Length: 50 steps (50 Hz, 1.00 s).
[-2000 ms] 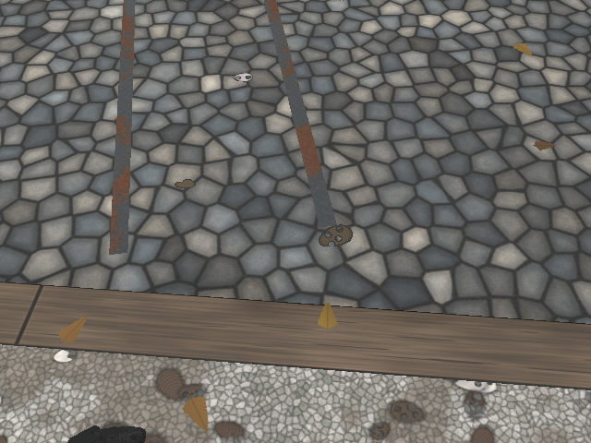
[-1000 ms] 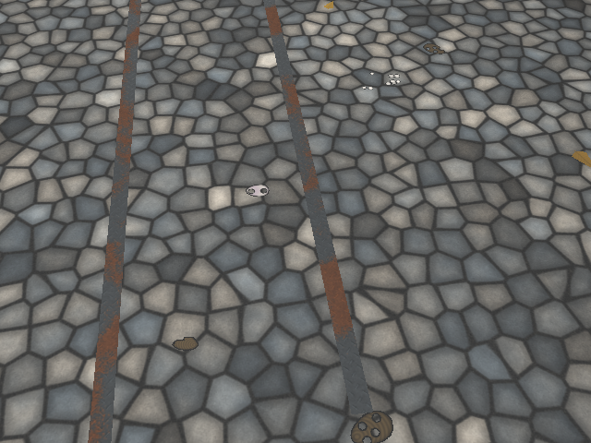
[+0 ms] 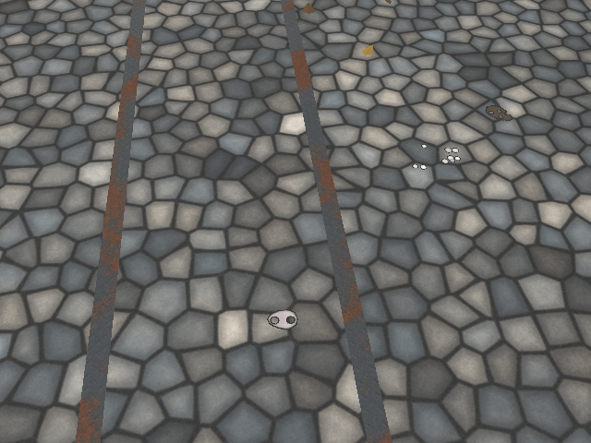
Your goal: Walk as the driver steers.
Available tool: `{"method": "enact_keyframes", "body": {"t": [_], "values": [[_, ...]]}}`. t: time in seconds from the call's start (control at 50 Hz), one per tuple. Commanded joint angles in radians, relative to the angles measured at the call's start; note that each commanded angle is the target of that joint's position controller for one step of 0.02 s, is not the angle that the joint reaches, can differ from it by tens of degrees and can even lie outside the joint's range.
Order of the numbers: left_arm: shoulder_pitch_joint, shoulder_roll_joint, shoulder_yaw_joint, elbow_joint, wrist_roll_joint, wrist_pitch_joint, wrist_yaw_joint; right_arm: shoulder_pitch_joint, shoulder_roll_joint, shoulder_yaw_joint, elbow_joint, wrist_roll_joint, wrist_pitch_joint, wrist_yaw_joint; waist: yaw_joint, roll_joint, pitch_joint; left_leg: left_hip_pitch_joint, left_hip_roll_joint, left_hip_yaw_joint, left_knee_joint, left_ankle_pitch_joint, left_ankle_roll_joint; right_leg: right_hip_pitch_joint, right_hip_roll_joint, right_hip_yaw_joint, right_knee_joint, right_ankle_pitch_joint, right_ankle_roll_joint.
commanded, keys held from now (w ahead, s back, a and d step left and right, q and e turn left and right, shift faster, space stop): w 1.00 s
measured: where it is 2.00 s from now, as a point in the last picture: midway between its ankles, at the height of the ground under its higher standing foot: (289, 296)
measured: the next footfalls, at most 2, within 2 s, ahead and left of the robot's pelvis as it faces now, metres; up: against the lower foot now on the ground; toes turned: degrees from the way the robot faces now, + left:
right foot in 0.18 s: +0.29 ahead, -0.14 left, +0.00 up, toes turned -2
left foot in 0.74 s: +0.59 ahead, +0.11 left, +0.00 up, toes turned +2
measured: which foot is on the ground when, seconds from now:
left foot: down 0.00-0.18, up 0.20-0.72, down 0.74-1.00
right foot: up 0.00-0.16, down 0.18-0.74, up 0.76-1.00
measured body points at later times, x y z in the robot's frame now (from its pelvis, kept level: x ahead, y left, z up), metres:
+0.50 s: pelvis +0.27 -0.05 +0.01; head +0.29 -0.06 +0.46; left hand +0.29 +0.22 -0.13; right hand +0.42 -0.32 -0.11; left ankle +0.43 +0.14 -0.67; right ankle +0.25 -0.13 -0.74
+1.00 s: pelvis +0.55 +0.03 +0.01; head +0.57 +0.04 +0.46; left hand +0.69 +0.30 -0.12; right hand +0.57 -0.24 -0.13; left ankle +0.55 +0.11 -0.74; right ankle +0.65 -0.16 -0.67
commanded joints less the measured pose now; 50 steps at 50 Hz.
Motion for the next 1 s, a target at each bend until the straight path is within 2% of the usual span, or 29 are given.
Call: {"method": "enact_keyframes", "body": {"t": [0.02,0.08,0.12,0.16,0.18,0.2,0.22,0.24,0.26,0.28,0.3,0.32,0.34,0.38,0.44,0.52,0.62,0.68,0.7,0.72,0.74,0.76,0.78,0.8,0.82,0.84,0.86,0.9,1.0], "values": [[-0.110,0.022,-0.001,-0.079,-0.007,-0.011,-0.019,0.041,-0.154,-0.031,-0.023,0.011,-0.002,-0.015,-0.008,0.089,0.040,0.000,0.257,-0.121,-0.129,0.431,0.106,0.066,0.041,-0.037,-0.144,0.117,-0.015],[-0.190,0.032,-0.003,-0.112,-0.011,-0.016,-0.039,0.084,-0.162,-0.036,0.007,0.010,0.015,-0.015,-0.018,0.083,0.076,0.120,0.308,-0.135,-0.088,0.442,0.113,0.011,0.051,-0.032,-0.191,0.043,-0.043],[-0.199,0.049,0.000,-0.123,-0.011,-0.021,-0.050,0.080,-0.178,-0.043,0.011,0.010,0.023,-0.016,0.000,0.095,0.063,0.175,0.330,-0.139,-0.034,0.540,0.102,0.044,0.066,-0.042,-0.213,-0.042,-0.071],[-0.072,0.099,0.023,-0.091,-0.007,-0.022,-0.049,0.034,-0.198,-0.048,0.001,0.010,0.030,-0.014,0.083,0.120,-0.021,0.153,0.305,-0.110,0.110,0.817,0.077,0.284,0.124,-0.090,-0.243,-0.081,-0.107],[0.101,0.149,0.047,-0.038,-0.004,-0.021,-0.044,0.012,-0.181,-0.039,-0.010,0.007,0.030,-0.013,0.162,0.103,-0.124,0.055,0.252,-0.074,0.299,0.831,0.047,0.547,0.115,-0.074,-0.232,-0.030,-0.143],[0.281,0.235,0.069,-0.004,0.005,-0.018,-0.035,0.044,-0.135,-0.020,-0.030,-0.018,0.022,-0.012,0.199,-0.026,-0.281,-0.217,0.165,-0.030,0.632,0.474,0.005,0.913,-0.096,0.182,-0.196,0.015,-0.231],[0.324,0.254,0.068,0.020,-0.006,-0.015,-0.042,0.153,-0.040,0.009,-0.018,-0.011,-0.002,0.004,0.150,-0.234,-0.408,-0.532,0.013,-0.078,0.919,-0.299,-0.035,1.158,-0.288,0.633,-0.340,-0.190,-0.369],[0.308,0.176,0.047,0.015,-0.012,-0.011,-0.038,0.062,-0.152,-0.020,-0.021,0.017,-0.021,0.011,0.181,-0.133,-0.326,-0.647,0.065,-0.160,1.001,-0.326,-0.022,1.111,-0.253,0.641,-0.405,-0.340,-0.329],[0.195,0.153,0.037,-0.003,-0.010,-0.013,-0.033,-0.048,-0.189,-0.031,-0.063,0.035,-0.031,0.011,0.160,-0.090,-0.163,-0.693,0.113,-0.129,0.983,-0.223,-0.013,0.943,-0.223,0.505,-0.444,-0.319,-0.286],[0.116,0.134,0.029,-0.018,-0.001,-0.016,-0.033,-0.097,-0.178,-0.032,-0.069,0.029,-0.030,0.004,0.126,-0.008,-0.072,-0.653,0.159,-0.103,0.928,-0.139,-0.016,0.777,-0.186,0.396,-0.482,-0.228,-0.269],[0.069,0.114,0.024,-0.022,0.009,-0.020,-0.036,-0.096,-0.162,-0.038,-0.066,0.014,-0.023,-0.003,0.089,0.002,-0.030,-0.592,0.189,-0.104,0.865,-0.089,-0.023,0.656,-0.156,0.326,-0.512,-0.150,-0.256],[0.052,0.098,0.020,-0.019,0.017,-0.025,-0.038,-0.070,-0.142,-0.037,-0.058,0.010,-0.010,-0.005,0.056,-0.020,-0.031,-0.520,0.210,-0.113,0.831,-0.055,-0.025,0.582,-0.131,0.279,-0.543,-0.126,-0.245],[0.051,0.092,0.019,-0.014,0.014,-0.028,-0.041,-0.049,-0.116,-0.035,-0.051,0.010,0.001,-0.007,0.040,-0.029,-0.030,-0.486,0.216,-0.109,0.796,-0.043,-0.030,0.545,-0.118,0.245,-0.569,-0.125,-0.244],[0.075,0.114,0.022,0.003,0.009,-0.032,-0.035,-0.076,-0.100,-0.035,-0.060,0.005,0.014,-0.010,0.033,-0.030,-0.009,-0.501,0.225,-0.098,0.728,0.009,-0.045,0.506,-0.113,0.192,-0.611,-0.102,-0.253],[0.130,0.144,0.029,0.033,0.007,-0.028,-0.019,-0.187,-0.109,-0.039,-0.097,-0.006,0.013,-0.010,0.055,-0.016,0.026,-0.586,0.229,-0.096,0.568,0.183,-0.069,0.531,-0.103,0.141,-0.639,-0.068,-0.243],[0.195,0.151,0.027,0.072,-0.004,-0.024,-0.008,-0.311,-0.081,-0.027,-0.131,-0.003,0.004,0.004,0.091,-0.021,0.048,-0.536,0.190,-0.061,0.351,0.367,-0.076,0.539,-0.061,0.045,-0.632,-0.030,-0.206],[0.275,0.164,0.032,0.130,-0.014,-0.011,-0.007,-0.446,-0.089,-0.014,-0.183,0.011,-0.003,0.026,0.129,-0.024,0.088,-0.546,0.165,-0.052,0.222,0.324,-0.061,0.673,-0.115,0.045,-0.581,-0.026,-0.200],[0.267,0.186,0.040,0.143,-0.016,0.004,-0.001,-0.419,-0.125,-0.021,-0.189,0.014,-0.016,0.040,0.093,-0.049,0.066,-0.476,0.145,-0.037,0.182,0.204,-0.022,0.752,-0.155,0.060,-0.500,0.107,-0.178],[0.243,0.194,0.042,0.138,-0.018,0.009,0.000,-0.351,-0.148,-0.032,-0.172,0.012,-0.019,0.041,0.049,-0.058,0.026,-0.368,0.116,-0.009,0.165,0.181,-0.004,0.752,-0.141,0.043,-0.424,0.262,-0.163],[0.233,0.173,0.034,0.134,-0.017,0.014,0.001,-0.200,-0.187,-0.055,-0.122,0.010,-0.020,0.037,-0.020,-0.042,-0.065,-0.161,0.089,0.013,0.151,0.191,0.024,0.715,-0.091,0.002,-0.259,0.388,-0.139],[0.233,0.139,0.017,0.111,-0.002,0.015,0.002,-0.008,-0.260,-0.079,-0.076,-0.004,-0.020,0.029,-0.085,0.036,-0.213,0.148,0.225,-0.136,0.192,0.218,0.086,0.534,-0.034,-0.046,0.025,0.232,-0.104],[0.344,0.017,-0.020,0.102,0.003,-0.005,-0.009,0.088,-0.344,-0.099,-0.048,-0.003,-0.011,0.030,-0.045,0.303,-0.348,0.506,0.455,-0.595,0.101,0.033,0.251,0.120,0.149,-0.075,0.400,-0.312,-0.025],[0.302,0.089,-0.005,0.113,-0.012,-0.029,-0.013,0.083,-0.248,-0.069,-0.052,0.004,-0.010,0.032,-0.068,0.263,-0.361,0.505,0.462,-0.734,-0.002,-0.077,0.245,0.004,0.141,0.071,0.530,-0.589,-0.040],[0.210,0.158,0.014,0.085,-0.039,-0.043,-0.016,-0.010,-0.203,-0.053,-0.068,0.005,-0.013,0.030,-0.054,0.217,-0.214,0.384,0.430,-0.591,-0.015,-0.075,0.196,-0.076,0.085,0.069,0.569,-0.526,-0.060],[0.158,0.157,0.015,0.075,-0.041,-0.047,-0.010,-0.092,-0.177,-0.044,-0.090,-0.001,-0.015,0.029,-0.027,0.146,-0.131,0.241,0.391,-0.471,-0.038,-0.004,0.168,-0.054,0.030,0.040,0.532,-0.431,-0.066],[0.128,0.150,0.021,0.072,-0.027,-0.043,-0.003,-0.146,-0.148,-0.035,-0.097,-0.009,-0.017,0.031,-0.001,0.110,-0.064,0.110,0.356,-0.389,-0.073,0.071,0.155,-0.017,0.000,0.027,0.466,-0.364,-0.062],[0.141,0.134,0.025,0.076,-0.020,-0.032,0.000,-0.169,-0.125,-0.027,-0.097,-0.018,-0.021,0.033,0.032,0.128,-0.043,0.028,0.328,-0.331,-0.102,0.125,0.142,0.047,-0.027,0.033,0.420,-0.318,-0.060],[0.165,0.091,0.021,0.082,-0.015,-0.011,0.000,-0.161,-0.124,-0.026,-0.085,-0.016,-0.025,0.033,0.059,0.134,-0.029,-0.044,0.309,-0.272,-0.148,0.182,0.150,0.102,-0.039,0.026,0.363,-0.285,-0.049],[0.020,0.080,0.021,0.031,0.000,0.000,-0.002,-0.085,-0.173,-0.035,-0.051,-0.011,-0.023,0.006,0.040,0.096,0.029,-0.038,0.293,-0.170,-0.197,0.293,0.150,0.010,-0.039,0.009,0.107,-0.057,-0.006]]}}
